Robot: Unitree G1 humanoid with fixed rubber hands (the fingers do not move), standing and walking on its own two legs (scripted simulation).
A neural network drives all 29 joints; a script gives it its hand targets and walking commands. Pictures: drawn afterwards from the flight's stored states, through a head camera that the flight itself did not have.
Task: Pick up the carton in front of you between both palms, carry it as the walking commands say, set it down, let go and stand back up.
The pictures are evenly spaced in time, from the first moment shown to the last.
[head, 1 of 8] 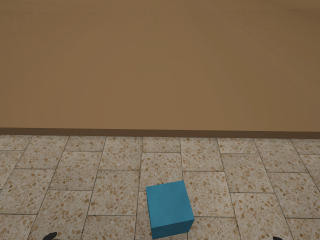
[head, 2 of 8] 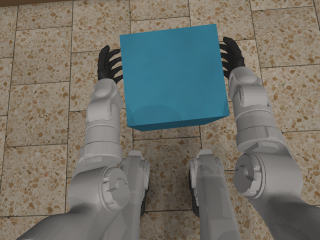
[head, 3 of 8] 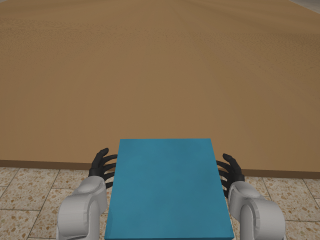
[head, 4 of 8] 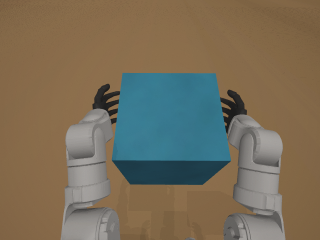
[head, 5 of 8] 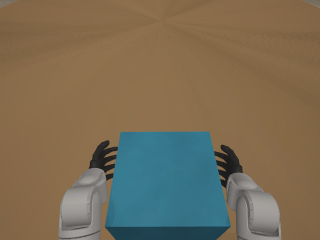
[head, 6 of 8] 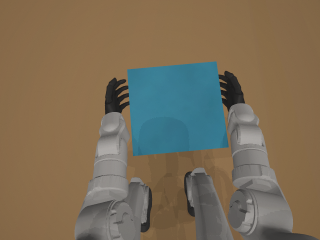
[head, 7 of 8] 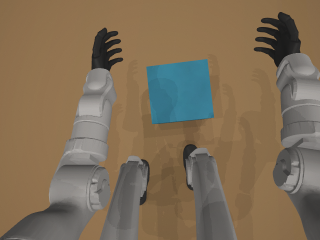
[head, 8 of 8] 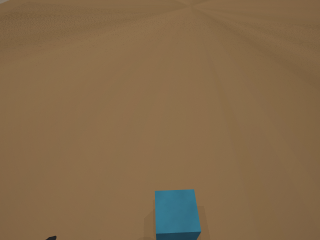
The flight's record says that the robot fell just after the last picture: no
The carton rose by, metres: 0.80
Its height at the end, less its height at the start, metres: +0.09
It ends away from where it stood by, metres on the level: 3.31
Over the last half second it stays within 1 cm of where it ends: yes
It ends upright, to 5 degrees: yes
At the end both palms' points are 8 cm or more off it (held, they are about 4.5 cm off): yes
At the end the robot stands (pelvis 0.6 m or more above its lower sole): yes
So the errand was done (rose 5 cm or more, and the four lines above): yes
